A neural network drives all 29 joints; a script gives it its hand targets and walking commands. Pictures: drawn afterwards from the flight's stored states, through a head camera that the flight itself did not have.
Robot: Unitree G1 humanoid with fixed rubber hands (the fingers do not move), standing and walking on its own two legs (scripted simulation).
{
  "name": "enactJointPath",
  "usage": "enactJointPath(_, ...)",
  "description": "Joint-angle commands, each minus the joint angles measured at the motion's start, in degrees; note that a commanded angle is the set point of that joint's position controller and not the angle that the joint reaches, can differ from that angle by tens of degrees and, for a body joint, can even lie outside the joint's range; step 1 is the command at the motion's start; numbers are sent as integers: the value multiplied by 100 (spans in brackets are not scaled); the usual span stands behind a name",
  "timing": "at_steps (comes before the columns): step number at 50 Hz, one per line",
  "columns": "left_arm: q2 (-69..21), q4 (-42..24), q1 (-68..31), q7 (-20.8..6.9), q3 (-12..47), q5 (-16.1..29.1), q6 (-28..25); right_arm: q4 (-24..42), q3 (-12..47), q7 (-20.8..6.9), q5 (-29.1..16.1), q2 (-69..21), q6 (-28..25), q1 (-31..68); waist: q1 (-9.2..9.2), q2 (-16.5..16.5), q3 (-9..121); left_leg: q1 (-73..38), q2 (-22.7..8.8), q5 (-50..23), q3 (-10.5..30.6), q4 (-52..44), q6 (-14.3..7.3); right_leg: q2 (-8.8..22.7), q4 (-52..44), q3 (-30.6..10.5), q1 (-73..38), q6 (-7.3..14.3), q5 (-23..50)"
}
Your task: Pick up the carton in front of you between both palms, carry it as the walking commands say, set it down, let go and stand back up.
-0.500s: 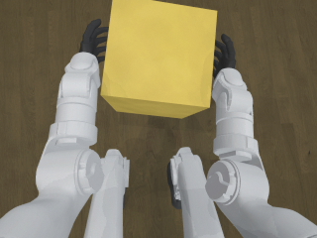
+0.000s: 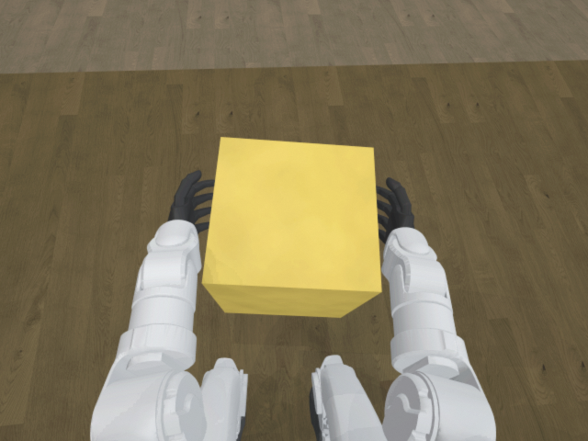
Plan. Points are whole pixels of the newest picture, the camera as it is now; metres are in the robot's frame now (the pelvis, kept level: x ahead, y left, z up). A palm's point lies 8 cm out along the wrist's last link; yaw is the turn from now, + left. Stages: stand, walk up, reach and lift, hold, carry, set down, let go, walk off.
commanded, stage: reach and lift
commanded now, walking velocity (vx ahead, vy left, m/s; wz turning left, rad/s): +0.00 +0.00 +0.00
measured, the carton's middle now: (289, 240) +0.41 -0.01 -0.10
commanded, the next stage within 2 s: hold in 1.60 s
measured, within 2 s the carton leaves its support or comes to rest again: neither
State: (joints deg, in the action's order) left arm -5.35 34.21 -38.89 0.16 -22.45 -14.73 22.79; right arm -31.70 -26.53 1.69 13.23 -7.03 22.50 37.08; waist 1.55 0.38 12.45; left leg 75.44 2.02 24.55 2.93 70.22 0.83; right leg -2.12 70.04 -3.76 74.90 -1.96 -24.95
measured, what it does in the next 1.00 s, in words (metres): rises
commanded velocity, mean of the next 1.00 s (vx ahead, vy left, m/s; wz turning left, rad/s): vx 0.00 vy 0.00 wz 0.00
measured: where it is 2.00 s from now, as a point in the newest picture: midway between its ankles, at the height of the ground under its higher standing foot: outside the picture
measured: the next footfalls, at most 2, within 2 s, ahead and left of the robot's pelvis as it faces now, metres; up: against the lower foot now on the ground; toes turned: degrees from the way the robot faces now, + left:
none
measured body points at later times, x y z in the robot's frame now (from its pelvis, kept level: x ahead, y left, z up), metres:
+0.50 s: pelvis +0.05 -0.01 +0.11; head +0.06 -0.01 +0.56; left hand +0.36 +0.15 +0.11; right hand +0.37 -0.16 +0.11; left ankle +0.07 +0.12 -0.62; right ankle +0.06 -0.13 -0.62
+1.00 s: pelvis +0.04 -0.01 +0.12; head +0.02 -0.01 +0.57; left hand +0.35 +0.15 +0.14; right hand +0.35 -0.16 +0.15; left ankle +0.07 +0.12 -0.62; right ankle +0.06 -0.13 -0.62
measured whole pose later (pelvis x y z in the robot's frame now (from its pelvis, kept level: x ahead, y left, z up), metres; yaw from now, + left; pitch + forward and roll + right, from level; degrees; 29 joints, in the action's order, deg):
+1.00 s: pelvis +0.04 -0.01 +0.12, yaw +0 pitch -5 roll +0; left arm -9.8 20.7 -19.3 -1.8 -17.9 -17.6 35.1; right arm -21.3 -18.9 -1.0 17.5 -10.1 34.7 19.9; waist -0.2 0.3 -2.5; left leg 9.8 0.6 11.8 3.8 26.1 0.8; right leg -0.9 26.3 -3.7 9.5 -0.5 -12.3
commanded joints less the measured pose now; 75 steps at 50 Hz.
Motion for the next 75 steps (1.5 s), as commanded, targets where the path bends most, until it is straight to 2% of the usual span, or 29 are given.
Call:
enactJointPath(1, -6156, 180, -3035, -1352, 3209, 912, -111, -358, 3528, -1534, -915, -6098, -8, 3195, -15, -120, 3746, -3086, 649, -1246, -137, -1238, -43, -695, -1219, 287, -2459, 103, 1173)
enactJointPath(12, -6101, -209, -1775, -1389, 3494, 894, -35, -87, 3882, -1489, -838, -6117, 61, 1910, -97, -47, 2594, -4632, 531, -1870, 38, -2587, -71, -508, -2630, -5, -4291, 149, 1853)
enactJointPath(22, -5975, -888, -770, -1361, 3888, 1062, 401, 516, 4288, -1488, -925, -5973, 493, 856, -150, -4, 1503, -6207, 410, -2577, 116, -3854, -83, -393, -3874, -47, -5850, 134, 2530)
enactJointPath(26, -5870, -1317, -493, -1353, 4079, 1152, 700, 832, 4429, -1502, -1028, -5914, 772, 554, -153, 7, 957, -6688, 354, -2560, 153, -4316, -75, -352, -4338, -57, -6320, 151, 2537)
enactJointPath(31, -5721, -1274, -320, -1393, 3758, 1018, 1036, 800, 4089, -1546, -865, -5721, 1087, 411, -172, -32, 10, -6781, 323, -1892, 124, -4736, -90, -315, -4771, -60, -6500, 212, 1880)
enactJointPath(35, -5652, -1079, -683, -1473, 3436, 868, 1084, 596, 3725, -1607, -697, -5671, 1130, 753, -169, -33, -380, -6721, 301, -1311, 64, -4824, -122, -272, -4865, -7, -6435, 248, 1301)
enactJointPath(39, -5774, -1215, -1136, -1523, 3547, 942, 1030, 738, 3847, -1642, -774, -5816, 1082, 1199, -169, -33, -50, -6847, 300, -1357, 55, -4759, -131, -265, -4811, 3, -6588, 240, 1342)
enactJointPath(44, -5792, -1247, -1237, -1521, 3585, 941, 1028, 812, 3924, -1640, -797, -5819, 1084, 1343, -181, -7, 137, -6933, 306, -1386, 40, -4772, -122, -272, -4814, 18, -6739, 217, 1374)
enactJointPath(64, -5655, -1913, -338, -1373, 3835, 1093, 1290, 1472, 4134, -1566, -920, -5511, 1314, 482, -174, -60, 188, -7531, 335, -2577, 84, -5030, -28, -354, -5041, 3, -7204, 166, 2496)
enactJointPath(75, -5572, -2249, -149, -1344, 3971, 1192, 1436, 1809, 4286, -1527, -1025, -5452, 1469, 296, -179, -39, 86, -7596, 351, -2686, 112, -5086, -36, -355, -5103, -27, -7308, 149, 2612)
